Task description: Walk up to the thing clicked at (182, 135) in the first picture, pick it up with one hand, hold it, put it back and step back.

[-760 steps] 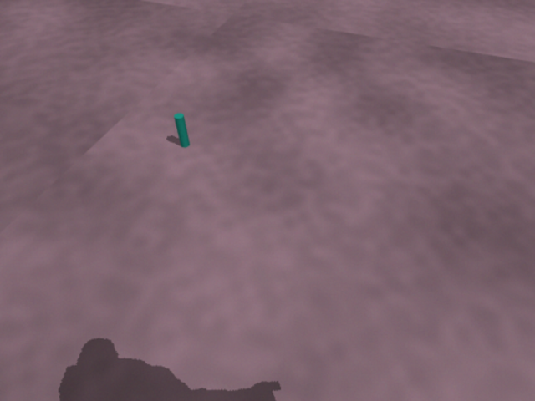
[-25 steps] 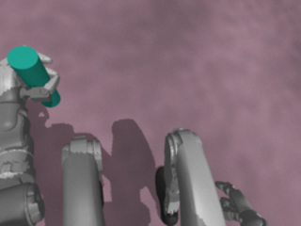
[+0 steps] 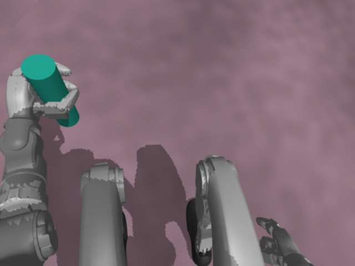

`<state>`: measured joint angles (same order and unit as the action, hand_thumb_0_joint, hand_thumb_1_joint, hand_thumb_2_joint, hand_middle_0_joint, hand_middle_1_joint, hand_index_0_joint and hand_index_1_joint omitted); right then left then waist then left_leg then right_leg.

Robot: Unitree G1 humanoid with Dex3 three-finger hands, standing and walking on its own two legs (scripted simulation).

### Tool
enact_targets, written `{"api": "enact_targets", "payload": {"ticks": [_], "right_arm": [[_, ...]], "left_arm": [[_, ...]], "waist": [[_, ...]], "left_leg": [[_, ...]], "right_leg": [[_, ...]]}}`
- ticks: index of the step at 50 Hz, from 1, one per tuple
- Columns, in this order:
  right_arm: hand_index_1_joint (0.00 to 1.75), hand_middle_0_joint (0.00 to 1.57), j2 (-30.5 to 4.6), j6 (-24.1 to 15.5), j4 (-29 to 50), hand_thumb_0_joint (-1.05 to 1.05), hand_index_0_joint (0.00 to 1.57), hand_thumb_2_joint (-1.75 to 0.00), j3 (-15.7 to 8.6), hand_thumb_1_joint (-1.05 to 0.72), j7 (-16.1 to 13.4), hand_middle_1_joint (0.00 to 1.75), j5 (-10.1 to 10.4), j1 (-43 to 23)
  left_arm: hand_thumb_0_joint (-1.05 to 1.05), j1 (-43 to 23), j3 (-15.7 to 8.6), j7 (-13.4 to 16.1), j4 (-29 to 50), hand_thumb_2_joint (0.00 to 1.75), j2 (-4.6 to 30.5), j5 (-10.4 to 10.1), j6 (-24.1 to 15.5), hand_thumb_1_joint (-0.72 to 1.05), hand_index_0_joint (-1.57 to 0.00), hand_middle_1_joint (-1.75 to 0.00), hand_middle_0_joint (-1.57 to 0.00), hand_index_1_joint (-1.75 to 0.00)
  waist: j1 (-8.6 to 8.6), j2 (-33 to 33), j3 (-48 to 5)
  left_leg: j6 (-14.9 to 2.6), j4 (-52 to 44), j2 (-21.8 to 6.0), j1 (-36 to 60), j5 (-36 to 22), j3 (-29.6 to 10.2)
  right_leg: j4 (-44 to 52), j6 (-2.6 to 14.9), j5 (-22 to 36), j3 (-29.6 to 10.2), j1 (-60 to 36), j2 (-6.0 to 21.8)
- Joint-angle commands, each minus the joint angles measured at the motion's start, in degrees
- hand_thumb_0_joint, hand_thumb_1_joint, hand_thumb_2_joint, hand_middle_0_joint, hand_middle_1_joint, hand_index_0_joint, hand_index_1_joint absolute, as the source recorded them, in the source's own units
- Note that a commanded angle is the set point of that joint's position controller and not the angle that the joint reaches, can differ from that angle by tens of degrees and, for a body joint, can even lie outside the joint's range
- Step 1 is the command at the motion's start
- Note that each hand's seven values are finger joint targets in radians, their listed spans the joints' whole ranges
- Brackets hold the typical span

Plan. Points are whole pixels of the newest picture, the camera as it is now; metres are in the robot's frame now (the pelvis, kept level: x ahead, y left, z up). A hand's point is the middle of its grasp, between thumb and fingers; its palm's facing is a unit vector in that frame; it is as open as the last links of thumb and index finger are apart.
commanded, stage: settle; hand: left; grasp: from the side
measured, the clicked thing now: (56, 97) +0.46 +0.24 -0.04
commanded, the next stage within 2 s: lift in 0.06 s
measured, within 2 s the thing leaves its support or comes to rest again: neither
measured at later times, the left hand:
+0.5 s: hand (52, 84) +0.45 +0.22 +0.03, palm faces +0.05 -1.00 -0.05, open 6.9 cm
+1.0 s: hand (7, 56) +0.41 +0.21 +0.17, palm faces +0.05 -1.00 -0.06, open 6.9 cm
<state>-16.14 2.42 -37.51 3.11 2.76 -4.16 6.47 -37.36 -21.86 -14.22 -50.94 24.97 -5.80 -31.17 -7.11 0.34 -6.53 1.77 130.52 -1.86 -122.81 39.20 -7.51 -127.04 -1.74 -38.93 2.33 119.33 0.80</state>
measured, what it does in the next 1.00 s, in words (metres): rises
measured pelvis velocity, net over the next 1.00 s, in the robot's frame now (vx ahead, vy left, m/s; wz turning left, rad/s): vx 0.02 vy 0.00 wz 0.05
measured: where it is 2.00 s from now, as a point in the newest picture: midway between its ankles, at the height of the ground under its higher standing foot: (159, 249)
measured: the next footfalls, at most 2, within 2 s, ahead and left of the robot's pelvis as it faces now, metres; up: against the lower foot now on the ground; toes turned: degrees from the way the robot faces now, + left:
none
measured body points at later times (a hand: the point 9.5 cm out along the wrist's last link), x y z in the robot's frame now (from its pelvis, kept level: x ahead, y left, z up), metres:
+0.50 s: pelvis +0.00 +0.00 +0.03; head +0.19 +0.04 +0.43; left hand +0.44 +0.27 +0.03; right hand +0.13 -0.27 -0.10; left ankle +0.09 +0.13 -0.34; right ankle +0.10 -0.13 -0.34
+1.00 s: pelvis +0.02 +0.00 +0.15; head +0.18 +0.03 +0.57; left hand +0.40 +0.26 +0.18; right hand +0.20 -0.25 +0.03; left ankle +0.09 +0.13 -0.34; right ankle +0.10 -0.13 -0.34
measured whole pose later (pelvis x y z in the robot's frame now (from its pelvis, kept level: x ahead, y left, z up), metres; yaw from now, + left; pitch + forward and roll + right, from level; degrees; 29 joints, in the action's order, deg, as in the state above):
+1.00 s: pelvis +0.02 +0.00 +0.15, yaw +3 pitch +29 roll -4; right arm -14.5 0.1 -34.2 -0.2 -1.8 1.9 7.7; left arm -17.6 -13.9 -11.1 -21.2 17.6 -10.3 -16.5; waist -2.6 -1.8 -10.9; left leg 1.5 104.0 -2.9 -95.9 37.7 -4.6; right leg -101.5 -1.2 -37.6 2.2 93.3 1.4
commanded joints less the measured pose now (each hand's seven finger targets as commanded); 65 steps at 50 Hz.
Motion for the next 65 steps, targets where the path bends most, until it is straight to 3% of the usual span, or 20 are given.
{"api": "enact_targets", "payload": {"ticks": [1,9,13,14,17,25,26,28,31,33,36,40,42,46,49,53,57,59,62,65], "right_arm": [[0.30,0.20,-12.3,-1.4,2.6,0.00,0.20,-0.89,-4.7,-0.88,-0.6,0.30,0.2,7.0],[0.30,0.20,-11.4,-1.8,2.5,0.00,0.20,-0.90,-4.6,-0.93,-0.5,0.30,0.0,8.1],[0.30,0.20,-11.4,-1.8,3.0,0.00,0.20,-0.90,-5.2,-0.92,-0.6,0.30,0.3,8.4],[0.30,0.20,-11.4,-2.0,3.3,0.00,0.20,-0.90,-5.1,-0.92,-0.7,0.30,0.5,7.8],[0.30,0.20,-11.5,-2.1,3.1,0.00,0.20,-0.90,-5.6,-0.91,-0.9,0.30,0.9,8.8],[0.30,0.20,-10.8,-2.4,4.1,0.00,0.20,-0.90,-6.5,-0.91,-1.7,0.30,2.4,7.9],[0.30,0.20,-10.7,-2.6,4.5,0.00,0.20,-0.90,-6.5,-0.90,-1.9,0.30,2.5,7.6],[0.30,0.20,-10.8,-2.7,5.0,0.00,0.20,-0.90,-6.6,-0.91,-2.1,0.30,3.0,7.9],[0.30,0.20,-10.5,-3.0,5.9,0.00,0.20,-0.89,-6.8,-0.90,-2.7,0.30,3.7,6.9],[0.30,0.20,-9.7,-3.2,6.2,0.00,0.20,-0.89,-6.5,-0.90,-2.9,0.30,4.0,7.0],[0.30,0.20,-9.1,-3.6,7.1,0.00,0.20,-0.89,-6.8,-0.90,-3.4,0.30,4.7,6.9],[0.30,0.20,-8.7,-4.0,7.5,0.00,0.20,-0.89,-7.2,-0.89,-4.0,0.30,5.3,6.4],[0.30,0.20,-8.3,-3.8,7.9,0.00,0.20,-0.89,-7.1,-0.89,-4.4,0.30,5.6,5.6],[0.30,0.20,-7.8,-4.4,8.7,0.00,0.20,-0.89,-7.2,-0.89,-5.0,0.30,6.1,5.2],[0.30,0.20,-7.6,-4.7,9.0,0.00,0.20,-0.89,-7.2,-0.89,-5.5,0.30,6.5,4.9],[0.30,0.20,-6.8,-5.6,9.5,0.00,0.20,-0.89,-7.2,-0.89,-5.9,0.30,6.8,4.6],[0.30,0.20,-6.5,-6.4,9.3,0.00,0.20,-0.89,-7.1,-0.89,-6.3,0.30,7.0,5.0],[0.30,0.20,-5.9,-6.7,7.9,0.00,0.20,-0.89,-6.8,-0.89,-6.4,0.30,7.0,5.7],[0.30,0.20,-6.3,-7.3,9.0,0.00,0.20,-0.89,-6.9,-0.89,-6.4,0.30,7.0,5.2],[0.30,0.20,-5.8,-7.8,9.2,0.00,0.20,-0.89,-6.5,-0.89,-6.3,0.30,6.9,5.3]], "left_arm": [[0.00,-22.0,-2.7,0.8,12.8,1.31,12.4,-1.9,-5.2,0.43,-1.34,-1.40,-1.34,-1.42],[0.00,-21.9,-2.7,0.8,10.9,1.25,11.9,-1.4,-5.4,0.39,-1.41,-1.46,-1.38,-1.44],[0.00,-21.5,-3.5,0.3,13.3,1.21,13.2,-1.9,-5.3,0.32,-1.37,-1.43,-1.35,-1.42],[0.00,-22.9,-2.3,0.0,14.7,1.20,12.9,-1.6,-5.2,0.32,-1.36,-1.42,-1.34,-1.40],[0.00,-22.0,-3.1,-0.9,16.0,1.20,12.9,-2.5,-4.7,0.35,-1.35,-1.40,-1.32,-1.39],[0.00,-15.9,-2.3,-1.2,17.7,1.19,10.5,-3.9,-1.5,0.35,-1.32,-1.39,-1.30,-1.37],[0.00,-17.4,-0.4,-1.7,21.0,1.19,9.1,-4.1,-1.4,0.37,-1.31,-1.38,-1.29,-1.36],[0.00,-15.3,-0.9,-1.9,23.5,1.19,10.1,-4.2,-0.5,0.38,-1.33,-1.39,-1.30,-1.36],[0.00,-13.4,0.2,-1.5,27.4,1.18,8.6,-5.2,1.0,0.37,-1.31,-1.37,-1.28,-1.35],[0.00,-11.9,-1.2,-0.8,29.5,1.19,9.2,-5.6,2.1,0.39,-1.32,-1.38,-1.29,-1.36],[0.00,-8.6,0.3,-0.2,34.1,1.22,7.3,-6.4,3.9,0.40,-1.35,-1.42,-1.32,-1.39],[0.00,-3.9,0.7,1.4,37.5,1.22,6.7,-5.8,6.1,0.45,-1.32,-1.39,-1.29,-1.37],[0.00,-2.2,2.5,1.9,39.7,1.22,5.7,-5.7,7.2,0.42,-1.32,-1.40,-1.29,-1.38],[0.00,1.9,4.8,3.3,44.5,1.22,3.0,-6.3,9.4,0.42,-1.31,-1.39,-1.28,-1.37],[0.00,2.7,3.0,4.5,48.7,1.22,5.3,-6.6,10.5,0.40,-1.32,-1.40,-1.29,-1.38],[0.00,11.6,5.0,5.6,48.6,1.22,1.5,-7.0,12.5,0.41,-1.33,-1.41,-1.29,-1.39],[0.00,11.4,7.5,5.7,49.1,1.23,0.6,-6.5,13.4,0.37,-1.33,-1.42,-1.30,-1.39],[0.00,13.5,7.5,5.7,45.5,1.22,-0.3,-6.6,13.7,0.37,-1.32,-1.41,-1.29,-1.38],[0.00,9.9,6.6,5.7,49.0,1.23,1.2,-6.7,12.9,0.37,-1.34,-1.42,-1.31,-1.40],[0.00,12.7,8.4,5.2,48.6,1.23,-0.4,-6.7,12.6,0.36,-1.34,-1.42,-1.31,-1.40]], "waist": [[-0.63,-11.2,-35.1],[-0.84,-10.3,-37.9],[0.62,-9.4,-41.3],[0.50,-11.1,-41.2],[0.52,-10.4,-42.7],[1.30,-7.7,-38.4],[0.93,-8.9,-39.1],[1.81,-9.4,-41.5],[1.81,-8.8,-39.0],[2.91,-8.5,-40.0],[2.86,-6.3,-41.4],[3.61,-6.3,-39.5],[3.77,-7.4,-37.8],[3.67,-6.7,-37.5],[4.07,-6.8,-37.0],[4.12,-4.4,-33.2],[2.90,-4.8,-29.9],[3.00,-4.4,-25.9],[4.24,-6.6,-26.2],[4.68,-6.0,-25.2]], "left_leg": [[-2.70,-17.5,1.0,26.1,-4.4,3.9],[-2.87,-17.0,1.2,26.7,-7.4,5.1],[-3.13,-17.5,1.4,27.3,-7.9,5.9],[-2.98,-18.2,1.5,28.0,-8.2,5.7],[-2.95,-18.7,1.4,30.1,-10.3,5.6],[-3.39,-23.4,1.4,29.9,-3.0,5.6],[-3.22,-23.9,1.3,31.3,-4.0,5.5],[-2.97,-25.2,1.2,34.2,-6.6,4.9],[-3.06,-28.2,1.0,35.7,-3.7,4.2],[-2.99,-29.1,1.1,37.0,-6.0,4.5],[-3.35,-30.4,1.0,39.0,-9.1,5.1],[-3.13,-34.5,0.7,42.8,-7.9,4.5],[-2.97,-37.1,0.4,46.0,-6.1,3.9],[-2.92,-40.6,0.5,50.8,-9.2,3.9],[-2.90,-43.6,0.5,54.6,-10.1,3.7],[-2.84,-48.2,0.6,57.8,-12.8,3.6],[-2.69,-52.4,0.5,62.5,-13.6,3.6],[-2.56,-54.6,0.3,63.4,-12.8,3.3],[-2.10,-58.4,0.3,68.4,-12.3,2.9],[-1.99,-60.9,0.4,71.8,-15.7,3.5]], "right_leg": [[14.1,4.10,7.0,3.8,-16.0,-1.6],[15.0,3.84,9.4,3.1,-19.4,-1.5],[16.3,3.74,9.7,2.4,-23.0,-1.5],[15.9,3.99,9.8,2.4,-22.0,-1.3],[16.4,3.99,11.7,2.4,-23.0,-1.3],[22.3,3.84,4.7,1.4,-24.0,-1.3],[22.4,3.95,6.0,1.6,-24.1,-1.3],[22.6,4.17,8.4,1.8,-25.5,-1.2],[25.4,4.04,6.1,1.6,-25.7,-1.0],[26.6,3.86,8.0,1.2,-28.9,-0.9],[30.2,3.47,10.6,0.4,-34.0,-0.9],[33.4,3.48,9.6,0.1,-36.3,-0.8],[35.6,3.57,8.3,-0.1,-36.5,-0.8],[39.6,3.32,11.5,-0.2,-42.0,-0.8],[42.9,3.15,12.4,-0.5,-45.7,-0.9],[47.4,2.78,15.0,0.0,-51.0,-1.0],[51.5,2.77,16.3,-0.2,-54.5,-1.0],[53.3,2.71,15.7,-0.1,-55.1,-1.0],[55.6,2.98,14.9,0.1,-56.9,-0.9],[58.5,2.93,17.8,0.2,-61.2,-0.9]]}}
